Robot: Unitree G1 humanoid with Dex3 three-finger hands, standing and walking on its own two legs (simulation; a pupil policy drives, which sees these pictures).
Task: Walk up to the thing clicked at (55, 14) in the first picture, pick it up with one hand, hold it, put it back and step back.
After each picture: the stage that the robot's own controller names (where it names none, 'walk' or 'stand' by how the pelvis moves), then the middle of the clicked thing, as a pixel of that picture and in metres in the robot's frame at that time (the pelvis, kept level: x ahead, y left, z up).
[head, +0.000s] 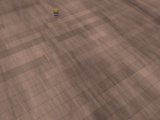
stand; (56, 13) +1.88 +0.31 -0.72
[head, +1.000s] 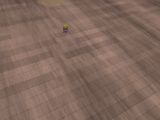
walk; (65, 28) +1.76 +0.10 -0.70
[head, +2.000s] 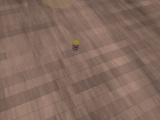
walk; (75, 45) +1.16 -0.01 -0.71
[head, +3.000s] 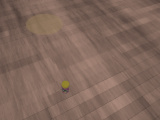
walk; (65, 87) +0.70 +0.08 -0.71
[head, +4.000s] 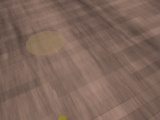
walk; out of the picture +0.43 +0.16 -0.69
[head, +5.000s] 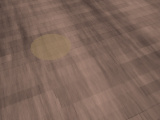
stand; out of the picture +0.33 +0.11 -0.71
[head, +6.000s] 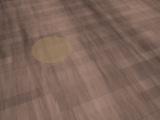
stand; out of the picture +0.30 +0.12 -0.72
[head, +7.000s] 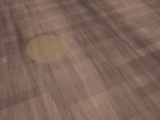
stand; out of the picture +0.30 +0.13 -0.72
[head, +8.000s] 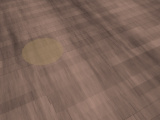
stand; out of the picture +0.30 +0.14 -0.72
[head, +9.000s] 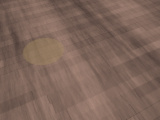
stand; out of the picture +0.30 +0.15 -0.73
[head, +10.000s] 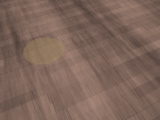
stand; out of the picture +0.30 +0.15 -0.73
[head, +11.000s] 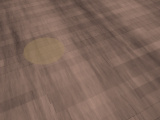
go down; out of the picture +0.29 +0.14 -0.73
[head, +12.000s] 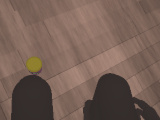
go down; (34, 66) +0.39 +0.15 -0.33
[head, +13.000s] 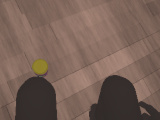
close in; (40, 68) +0.39 +0.15 -0.31
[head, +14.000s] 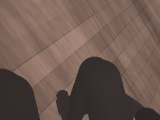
close in; out of the picture +0.39 +0.19 -0.22
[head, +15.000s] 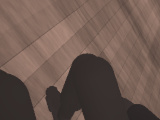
close; out of the picture +0.41 +0.21 -0.21
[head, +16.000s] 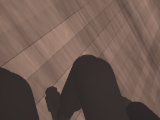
lift; out of the picture +0.40 +0.21 -0.22
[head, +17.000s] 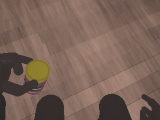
lift; (35, 78) +0.33 +0.16 -0.04
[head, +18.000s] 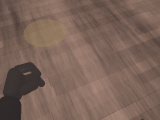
hold; out of the picture +0.28 -0.02 -0.57
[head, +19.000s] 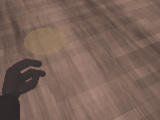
stand; out of the picture +0.27 -0.10 -0.70
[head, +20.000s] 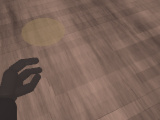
stand; out of the picture +0.27 -0.10 -0.69
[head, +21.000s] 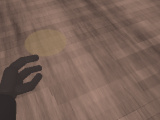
stand; out of the picture +0.27 -0.11 -0.70
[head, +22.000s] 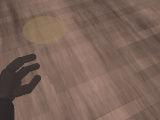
stand; out of the picture +0.29 -0.11 -0.67
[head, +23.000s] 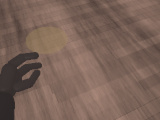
stand; out of the picture +0.27 -0.11 -0.70
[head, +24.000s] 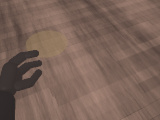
stand; out of the picture +0.28 -0.11 -0.70
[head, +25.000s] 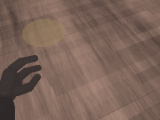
stand; out of the picture +0.29 -0.11 -0.69
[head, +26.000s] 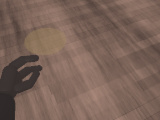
stand; out of the picture +0.28 -0.11 -0.71
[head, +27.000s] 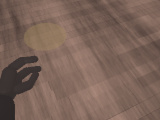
stand; out of the picture +0.28 -0.11 -0.70
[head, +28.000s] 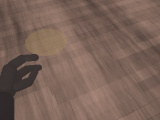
stand; out of the picture +0.27 -0.11 -0.71
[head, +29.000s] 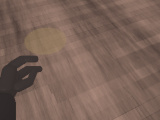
stand; out of the picture +0.28 -0.11 -0.71
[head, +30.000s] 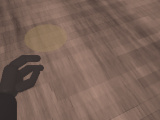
stand; out of the picture +0.27 -0.11 -0.70
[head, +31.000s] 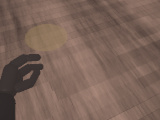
stand; out of the picture +0.27 -0.11 -0.70
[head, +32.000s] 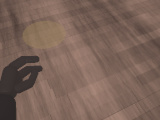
stand; out of the picture +0.26 -0.10 -0.70
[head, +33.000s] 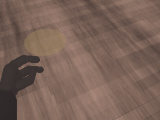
stand; out of the picture +0.26 -0.10 -0.71
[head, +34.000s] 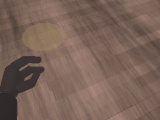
stand; out of the picture +0.25 -0.10 -0.70
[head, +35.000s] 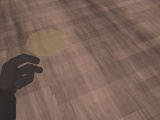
stand; out of the picture +0.26 -0.11 -0.71
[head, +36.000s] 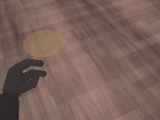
stand; out of the picture +0.26 -0.10 -0.71
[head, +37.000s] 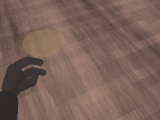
stand; out of the picture +0.25 -0.10 -0.71
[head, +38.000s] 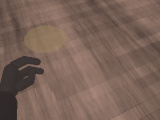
stand; out of the picture +0.25 -0.10 -0.70
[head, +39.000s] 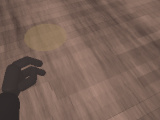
close; out of the picture +0.25 -0.10 -0.70
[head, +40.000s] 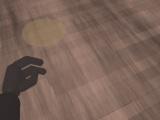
close; out of the picture +0.26 -0.10 -0.69
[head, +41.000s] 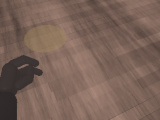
stand; out of the picture +0.25 -0.10 -0.70
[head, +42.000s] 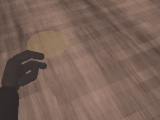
close; out of the picture +0.25 -0.10 -0.70
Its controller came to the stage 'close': yes
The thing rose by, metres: 0.61
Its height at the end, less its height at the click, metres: -0.02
